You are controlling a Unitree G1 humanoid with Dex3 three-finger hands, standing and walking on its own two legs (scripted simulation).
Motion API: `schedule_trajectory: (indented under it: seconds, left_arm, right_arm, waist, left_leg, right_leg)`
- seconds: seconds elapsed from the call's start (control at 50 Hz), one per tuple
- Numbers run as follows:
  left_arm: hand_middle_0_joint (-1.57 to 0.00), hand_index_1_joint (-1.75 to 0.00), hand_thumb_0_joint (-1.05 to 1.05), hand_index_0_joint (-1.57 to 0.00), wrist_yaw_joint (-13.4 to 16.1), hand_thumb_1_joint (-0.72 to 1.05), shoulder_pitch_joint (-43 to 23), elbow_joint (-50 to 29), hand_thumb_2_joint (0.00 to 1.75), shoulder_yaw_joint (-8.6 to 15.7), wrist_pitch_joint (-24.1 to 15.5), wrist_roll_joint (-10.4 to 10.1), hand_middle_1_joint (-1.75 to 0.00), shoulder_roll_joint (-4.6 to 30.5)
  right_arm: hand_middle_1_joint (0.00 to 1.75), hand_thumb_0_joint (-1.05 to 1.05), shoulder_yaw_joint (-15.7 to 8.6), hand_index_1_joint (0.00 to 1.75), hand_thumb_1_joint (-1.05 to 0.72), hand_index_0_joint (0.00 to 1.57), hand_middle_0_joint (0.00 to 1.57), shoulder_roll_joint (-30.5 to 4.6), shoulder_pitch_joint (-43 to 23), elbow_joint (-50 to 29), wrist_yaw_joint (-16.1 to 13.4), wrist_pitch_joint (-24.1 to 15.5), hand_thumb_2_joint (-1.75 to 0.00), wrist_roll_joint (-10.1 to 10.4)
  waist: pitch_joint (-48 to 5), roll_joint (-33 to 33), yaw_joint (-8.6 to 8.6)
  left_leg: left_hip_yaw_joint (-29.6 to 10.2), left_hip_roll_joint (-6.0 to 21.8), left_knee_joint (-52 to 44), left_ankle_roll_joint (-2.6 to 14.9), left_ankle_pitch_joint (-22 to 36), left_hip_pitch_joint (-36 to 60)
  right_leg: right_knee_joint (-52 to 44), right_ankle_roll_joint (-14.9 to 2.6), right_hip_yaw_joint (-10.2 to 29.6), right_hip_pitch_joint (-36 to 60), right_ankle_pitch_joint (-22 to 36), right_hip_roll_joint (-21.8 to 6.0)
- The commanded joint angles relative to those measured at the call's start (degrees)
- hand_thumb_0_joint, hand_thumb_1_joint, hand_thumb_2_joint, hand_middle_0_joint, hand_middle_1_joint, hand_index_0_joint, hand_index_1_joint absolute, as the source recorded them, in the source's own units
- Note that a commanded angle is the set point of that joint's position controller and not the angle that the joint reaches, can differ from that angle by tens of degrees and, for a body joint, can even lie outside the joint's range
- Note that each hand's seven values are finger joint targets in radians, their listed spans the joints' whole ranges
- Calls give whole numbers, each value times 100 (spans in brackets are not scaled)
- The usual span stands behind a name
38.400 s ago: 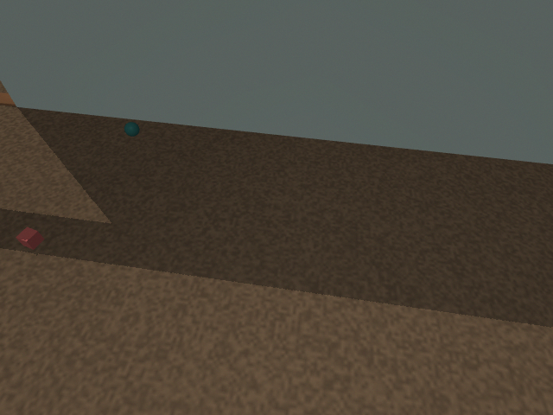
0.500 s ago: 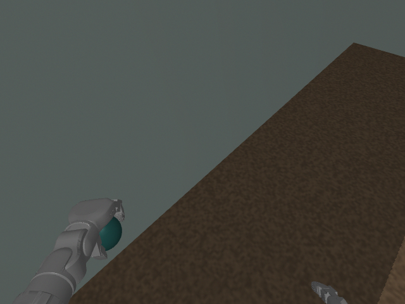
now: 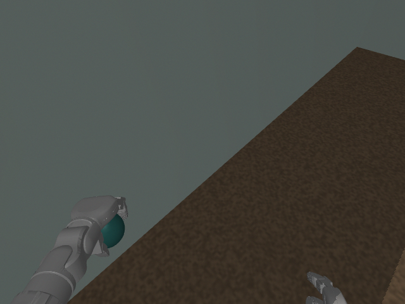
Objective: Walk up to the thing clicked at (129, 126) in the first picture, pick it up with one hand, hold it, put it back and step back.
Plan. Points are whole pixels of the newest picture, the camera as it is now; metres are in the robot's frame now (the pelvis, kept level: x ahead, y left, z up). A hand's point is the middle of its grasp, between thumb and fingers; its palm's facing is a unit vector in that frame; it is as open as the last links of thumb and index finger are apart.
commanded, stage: hold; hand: left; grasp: from above
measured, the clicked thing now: (106, 229) +0.31 +0.22 -0.06
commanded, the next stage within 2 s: crouch in 0.54 s
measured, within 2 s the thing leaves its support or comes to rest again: neither
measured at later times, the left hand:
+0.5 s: hand (101, 227) +0.30 +0.23 -0.04, palm faces -0.45 -0.06 -0.89, open 10.2 cm
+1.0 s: hand (107, 239) +0.30 +0.23 -0.09, palm faces -0.50 -0.05 -0.87, open 10.3 cm
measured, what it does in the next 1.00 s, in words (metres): stands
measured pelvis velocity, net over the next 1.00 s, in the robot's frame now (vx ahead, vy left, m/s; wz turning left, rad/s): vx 0.01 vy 0.00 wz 0.01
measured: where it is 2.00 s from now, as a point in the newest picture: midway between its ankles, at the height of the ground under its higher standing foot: outside the picture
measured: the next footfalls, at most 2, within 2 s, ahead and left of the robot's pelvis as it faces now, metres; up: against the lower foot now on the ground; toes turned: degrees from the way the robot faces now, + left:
none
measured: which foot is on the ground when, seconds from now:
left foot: down 0.00-1.00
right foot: down 0.00-1.00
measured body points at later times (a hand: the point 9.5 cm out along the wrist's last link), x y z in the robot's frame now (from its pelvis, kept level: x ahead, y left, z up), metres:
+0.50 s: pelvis +0.01 +0.00 +0.00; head +0.02 -0.02 +0.45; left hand +0.32 +0.23 +0.01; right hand +0.16 -0.25 -0.11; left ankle +0.03 +0.13 -0.73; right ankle +0.03 -0.14 -0.73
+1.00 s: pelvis +0.01 +0.00 -0.01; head +0.05 +0.00 +0.44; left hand +0.32 +0.23 -0.04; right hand +0.14 -0.26 -0.12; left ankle +0.03 +0.13 -0.73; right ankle +0.03 -0.14 -0.73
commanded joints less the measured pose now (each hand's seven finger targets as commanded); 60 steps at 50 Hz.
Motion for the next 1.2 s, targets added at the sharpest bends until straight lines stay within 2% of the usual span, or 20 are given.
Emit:
schedule_trajectory:
  seconds: [0.0,0.02,0.08,0.1,0.12,0.26,0.36,0.44,0.48,0.54,0.6,0.62,0.64,0.76,0.84,0.94,0.98,1.1,1.14,1.18]
  left_arm:
    - [-84,-92,0,-90,185,57,-2053,-1178,88,574,-17,-11,-98,1188]
    - [-84,-91,0,-89,159,55,-2035,-1246,88,465,-24,-59,-96,1067]
    - [-82,-89,0,-87,146,53,-1688,-1148,85,753,-43,-19,-95,1316]
    - [-80,-89,0,-86,127,51,-1894,-1380,84,590,-71,4,-95,1197]
    - [-80,-91,0,-86,141,52,-2007,-1408,86,698,-78,5,-97,1314]
    - [-85,-91,0,-89,321,54,-2310,-1567,90,687,-76,68,-95,1313]
    - [-83,-89,0,-88,365,54,-2046,-1123,86,667,15,127,-95,1247]
    - [-82,-92,0,-88,267,54,-1973,-1104,88,537,14,92,-98,1116]
    - [-81,-91,0,-87,211,53,-1919,-1179,86,636,3,82,-96,1233]
    - [-84,-90,0,-89,160,55,-1927,-1184,87,568,-27,78,-96,1172]
    - [-84,-90,0,-89,234,54,-2111,-1278,89,629,-87,83,-96,1244]
    - [-85,-91,0,-93,258,60,-2133,-1351,81,708,-102,91,-100,1323]
    - [-77,-91,0,-85,288,52,-2121,-1370,85,775,-100,111,-97,1363]
    - [-82,-98,0,-87,507,53,-1788,-784,97,594,-131,216,-103,1041]
    - [-82,-100,0,-86,760,52,-1699,-301,99,603,-255,312,-104,984]
    - [-80,-100,0,-85,1266,50,-2174,384,97,634,-439,518,-105,993]
    - [-79,-101,0,-84,1527,49,-2593,646,98,640,-523,678,-106,1016]
    - [-75,-102,0,-81,2354,45,-3422,1134,95,849,-651,1197,-108,1165]
    - [-76,-100,0,-82,2524,47,-3832,1325,92,853,-608,1268,-107,1201]
    - [-76,-97,0,-82,2641,46,-3946,1863,90,933,-528,1267,-103,1335]
  right_arm:
    - [30,0,-220,30,-90,20,20,-714,-610,-835,-63,-278,-90,-10]
    - [30,0,-210,30,-91,20,20,-692,-656,-841,-60,-281,-90,-7]
    - [30,0,-216,30,-90,20,20,-697,-674,-893,-63,-265,-90,-2]
    - [30,0,-213,30,-90,20,20,-671,-661,-911,-58,-269,-90,-11]
    - [30,0,-208,30,-90,20,20,-686,-647,-908,-67,-267,-90,-6]
    - [30,0,-227,30,-91,20,20,-691,-615,-842,-88,-240,-90,-14]
    - [30,0,-266,30,-90,20,20,-702,-526,-726,-65,-208,-90,-8]
    - [30,0,-274,30,-90,20,20,-691,-567,-779,-38,-196,-90,3]
    - [30,0,-289,30,-90,20,20,-705,-554,-793,-37,-183,-90,7]
    - [30,0,-285,30,-90,20,20,-689,-521,-816,-41,-172,-90,9]
    - [30,0,-286,30,-90,20,20,-708,-519,-836,-56,-163,-90,4]
    - [30,0,-277,30,-93,20,20,-685,-538,-839,-62,-167,-91,6]
    - [30,0,-298,30,-88,20,20,-706,-495,-821,-62,-159,-89,0]
    - [30,0,-334,30,-89,20,20,-729,-396,-734,-27,-131,-90,-16]
    - [30,0,-357,30,-90,20,20,-729,-326,-658,-1,-84,-90,-60]
    - [30,0,-406,30,-90,20,20,-774,-104,-458,62,-59,-90,-158]
    - [30,0,-446,30,-90,20,20,-826,34,-373,111,-82,-90,-217]
    - [30,0,-576,30,-90,20,20,-884,436,-346,259,-167,-90,-379]
    - [30,0,-590,30,-90,20,20,-947,573,-317,249,-185,-90,-403]
    - [30,0,-605,30,-90,20,20,-981,641,-252,206,-232,-90,-431]
  waist:
    - [-1300,-209,-48]
    - [-1246,-160,-12]
    - [-1195,-198,102]
    - [-1362,-126,40]
    - [-1406,-119,63]
    - [-1735,-66,23]
    - [-1491,-124,21]
    - [-1410,-131,29]
    - [-1480,-107,70]
    - [-1482,-131,16]
    - [-1476,-79,-11]
    - [-1548,-40,42]
    - [-1659,-22,38]
    - [-1310,-271,-64]
    - [-1119,-506,-142]
    - [-1277,-400,-320]
    - [-1516,-336,-434]
    - [-2750,198,-492]
    - [-2980,362,-657]
    - [-2997,281,-658]
  left_leg:
    - [33,-251,-496,149,359,755]
    - [-9,-229,-547,117,331,771]
    - [5,-253,-571,126,261,667]
    - [33,-270,-525,137,374,741]
    - [32,-270,-520,130,454,768]
    - [45,-278,-457,128,820,1046]
    - [49,-246,-470,125,959,939]
    - [45,-264,-499,123,886,869]
    - [57,-273,-491,128,931,885]
    - [41,-252,-492,132,1033,932]
    - [38,-264,-508,122,921,959]
    - [50,-271,-505,124,957,974]
    - [57,-276,-481,130,1046,1029]
    - [26,-248,-456,111,1009,850]
    - [18,-292,-269,124,897,558]
    - [4,-284,339,90,622,57]
    - [-25,-256,851,73,511,-373]
    - [-39,-234,2613,10,68,-1951]
    - [-95,-206,2997,32,-43,-2312]
    - [-165,-175,3347,60,-232,-2867]
  right_leg:
    - [-579,-181,-162,131,197,312]
    - [-578,-204,-197,101,133,327]
    - [-613,-204,-188,177,34,318]
    - [-584,-202,-167,185,163,303]
    - [-580,-203,-170,221,224,315]
    - [-556,-198,-180,338,589,310]
    - [-556,-198,-221,351,736,319]
    - [-575,-212,-213,324,662,306]
    - [-593,-209,-200,393,702,297]
    - [-566,-216,-215,393,810,313]
    - [-595,-221,-205,338,705,310]
    - [-587,-218,-211,387,731,302]
    - [-569,-214,-202,437,833,300]
    - [-524,-225,-246,252,789,317]
    - [-449,-188,-238,-2,722,274]
    - [70,-195,-237,-727,533,252]
    - [521,-196,-230,-1246,460,251]
    - [2229,-275,-227,-2846,85,241]
    - [2643,-291,-282,-3406,-35,266]
    - [3059,-310,-342,-3947,-238,315]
